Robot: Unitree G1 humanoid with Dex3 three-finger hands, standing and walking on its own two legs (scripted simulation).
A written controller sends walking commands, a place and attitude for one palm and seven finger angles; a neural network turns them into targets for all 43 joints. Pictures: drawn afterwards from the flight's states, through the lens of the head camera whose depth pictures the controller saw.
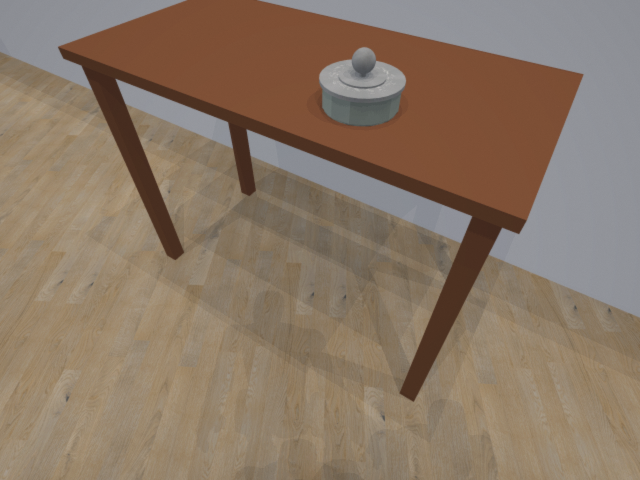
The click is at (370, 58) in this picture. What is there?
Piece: lid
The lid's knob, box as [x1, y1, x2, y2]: [352, 47, 375, 73]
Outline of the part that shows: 362,47 356,50 353,54 352,65 356,71 360,73 366,73 372,69 375,63 375,56 370,49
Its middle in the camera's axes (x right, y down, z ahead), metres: +0.08 -0.34 +0.73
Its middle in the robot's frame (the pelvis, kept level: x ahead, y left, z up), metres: +0.79 -0.04 +0.17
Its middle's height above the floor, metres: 0.94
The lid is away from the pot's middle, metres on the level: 0.00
